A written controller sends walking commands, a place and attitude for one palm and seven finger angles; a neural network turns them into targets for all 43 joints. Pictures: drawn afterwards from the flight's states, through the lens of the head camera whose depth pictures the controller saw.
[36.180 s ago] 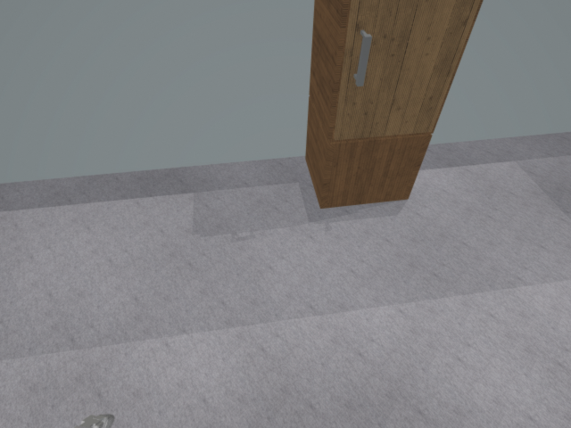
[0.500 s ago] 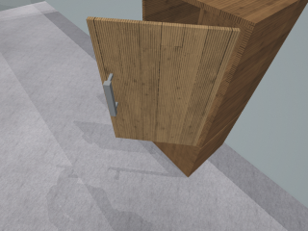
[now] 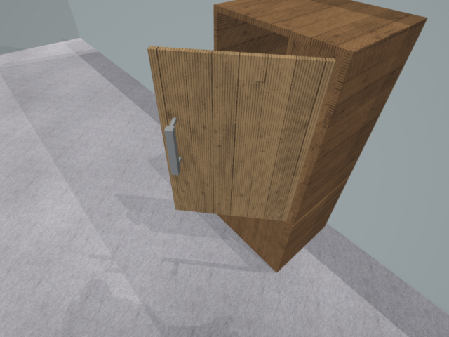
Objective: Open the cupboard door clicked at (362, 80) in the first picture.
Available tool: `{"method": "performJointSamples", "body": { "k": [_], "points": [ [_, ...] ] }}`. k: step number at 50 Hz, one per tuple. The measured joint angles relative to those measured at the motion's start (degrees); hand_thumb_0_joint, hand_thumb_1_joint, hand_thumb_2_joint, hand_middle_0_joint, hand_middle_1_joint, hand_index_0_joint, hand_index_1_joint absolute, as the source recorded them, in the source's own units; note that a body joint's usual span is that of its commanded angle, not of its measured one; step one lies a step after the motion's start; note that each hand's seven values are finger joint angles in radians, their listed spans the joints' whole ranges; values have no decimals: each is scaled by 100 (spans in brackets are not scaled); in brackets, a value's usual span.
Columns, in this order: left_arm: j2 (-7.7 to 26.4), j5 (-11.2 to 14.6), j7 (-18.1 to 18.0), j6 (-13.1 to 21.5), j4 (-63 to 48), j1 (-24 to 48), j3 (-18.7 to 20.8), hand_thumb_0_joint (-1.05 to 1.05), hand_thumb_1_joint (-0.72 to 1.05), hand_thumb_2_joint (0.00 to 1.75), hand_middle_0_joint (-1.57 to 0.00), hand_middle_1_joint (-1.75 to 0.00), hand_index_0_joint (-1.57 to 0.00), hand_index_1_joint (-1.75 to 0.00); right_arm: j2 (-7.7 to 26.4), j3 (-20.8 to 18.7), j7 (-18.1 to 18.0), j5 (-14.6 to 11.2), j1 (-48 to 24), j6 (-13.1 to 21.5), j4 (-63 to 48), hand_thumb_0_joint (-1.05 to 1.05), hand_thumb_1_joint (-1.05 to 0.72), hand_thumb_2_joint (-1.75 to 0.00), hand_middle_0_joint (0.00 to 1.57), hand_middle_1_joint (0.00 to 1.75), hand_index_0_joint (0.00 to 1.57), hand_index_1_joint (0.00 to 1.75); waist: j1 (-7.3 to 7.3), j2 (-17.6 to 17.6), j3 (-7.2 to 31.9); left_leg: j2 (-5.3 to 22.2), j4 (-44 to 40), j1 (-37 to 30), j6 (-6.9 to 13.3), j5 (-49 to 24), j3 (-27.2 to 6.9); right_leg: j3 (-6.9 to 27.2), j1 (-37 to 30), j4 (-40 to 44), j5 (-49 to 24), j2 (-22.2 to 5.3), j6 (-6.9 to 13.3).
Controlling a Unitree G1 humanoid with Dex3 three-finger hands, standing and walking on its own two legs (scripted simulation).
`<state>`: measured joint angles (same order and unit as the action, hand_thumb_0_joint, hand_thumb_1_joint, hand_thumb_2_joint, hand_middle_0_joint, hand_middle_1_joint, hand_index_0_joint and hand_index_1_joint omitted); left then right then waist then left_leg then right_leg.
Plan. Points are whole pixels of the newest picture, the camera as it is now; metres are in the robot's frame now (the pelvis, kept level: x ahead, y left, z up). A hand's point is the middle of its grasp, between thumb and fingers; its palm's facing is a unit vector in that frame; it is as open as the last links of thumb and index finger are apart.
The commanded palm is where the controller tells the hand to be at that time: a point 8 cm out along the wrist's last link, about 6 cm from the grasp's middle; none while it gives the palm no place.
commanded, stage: shuffle to correct the standing spot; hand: left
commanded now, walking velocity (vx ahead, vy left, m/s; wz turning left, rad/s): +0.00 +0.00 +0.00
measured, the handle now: (174, 147) +0.60 +0.18 -0.01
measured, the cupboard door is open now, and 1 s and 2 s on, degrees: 42 42 42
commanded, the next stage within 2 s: come to a stop and stand still in 0.28 s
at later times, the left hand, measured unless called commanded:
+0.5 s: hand out of the picture -0.03 +0.17 -0.19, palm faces -0.01 -0.99 -0.12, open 7.4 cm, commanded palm none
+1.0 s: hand out of the picture +0.04 +0.20 -0.17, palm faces -0.03 -0.96 -0.26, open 7.4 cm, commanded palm none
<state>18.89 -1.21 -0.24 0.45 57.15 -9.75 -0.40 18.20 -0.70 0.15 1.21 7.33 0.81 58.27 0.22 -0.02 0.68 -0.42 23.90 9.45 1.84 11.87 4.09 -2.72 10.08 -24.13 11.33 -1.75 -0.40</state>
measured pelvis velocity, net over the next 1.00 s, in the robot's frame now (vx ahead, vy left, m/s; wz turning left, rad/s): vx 0.00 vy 0.01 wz -0.04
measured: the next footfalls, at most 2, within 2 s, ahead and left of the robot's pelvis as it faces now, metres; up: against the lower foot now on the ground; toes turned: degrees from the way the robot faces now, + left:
none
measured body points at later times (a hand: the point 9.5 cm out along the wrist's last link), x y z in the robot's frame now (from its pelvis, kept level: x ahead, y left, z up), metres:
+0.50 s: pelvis +0.03 +0.02 -0.01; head +0.03 +0.04 +0.44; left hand -0.02 +0.23 -0.18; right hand -0.04 -0.19 -0.16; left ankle +0.02 +0.10 -0.74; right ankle +0.02 -0.12 -0.74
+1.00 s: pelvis +0.00 +0.01 -0.01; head -0.01 -0.01 +0.44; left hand +0.04 +0.25 -0.15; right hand +0.03 -0.22 -0.17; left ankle +0.02 +0.10 -0.74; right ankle +0.02 -0.12 -0.74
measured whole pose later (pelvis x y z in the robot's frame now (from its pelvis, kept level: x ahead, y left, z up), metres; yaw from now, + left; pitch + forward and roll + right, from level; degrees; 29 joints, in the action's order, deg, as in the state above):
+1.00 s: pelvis +0.00 +0.01 -0.01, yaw -2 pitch -2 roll +0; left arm 10.2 -1.5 -1.8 -0.2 58.0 -16.1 -0.5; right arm 11.2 -1.3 -1.0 1.1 15.8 0.0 56.8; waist -0.4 -2.3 -0.5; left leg -0.7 29.9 12.5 2.9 15.3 6.7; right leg -0.9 14.6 -31.3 14.5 -2.5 -0.6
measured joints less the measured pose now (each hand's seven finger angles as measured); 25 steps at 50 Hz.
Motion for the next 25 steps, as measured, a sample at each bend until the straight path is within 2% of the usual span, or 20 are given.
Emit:
{"method": "performJointSamples", "body": {
  "k": [7,12,19,23,25],
  "points": [
    [-142,9,-34,-41,231,-214,-52,1,91,90,-20,-30,-20,-30,-138,60,0,-4,280,-58,329,0,-91,-90,20,30,21,30,-15,33,-42,-28,-95,4,21,-100,9,8,-5,115,-112,-23,-34],
    [-465,-19,-44,-152,362,-655,-53,1,91,90,-20,-30,-20,-29,-430,81,-2,17,660,-169,510,0,-91,-90,19,30,20,30,8,63,-18,17,217,106,10,303,101,116,99,-109,192,18,-10],
    [-952,-20,-17,-154,555,-1274,-4,1,91,90,-20,-30,-20,-29,-851,57,-31,-23,1255,-138,729,0,-91,-90,19,30,20,30,-12,130,-148,17,667,162,134,511,194,231,174,-530,399,14,-12],
    [-1130,-44,-49,-152,647,-1465,17,1,91,90,-20,-30,-20,-29,-1064,23,-96,-52,1522,-64,809,0,-91,-90,20,30,20,30,-14,208,-198,-70,674,35,212,675,286,278,204,-800,575,-81,133],
    [-1202,-26,-100,-132,696,-1453,7,1,91,90,-20,-30,-20,-29,-1163,34,-170,-71,1587,-19,861,0,-91,-90,20,30,20,30,-20,201,-248,-83,620,-55,216,701,301,266,113,-748,623,-107,34]
  ]
}}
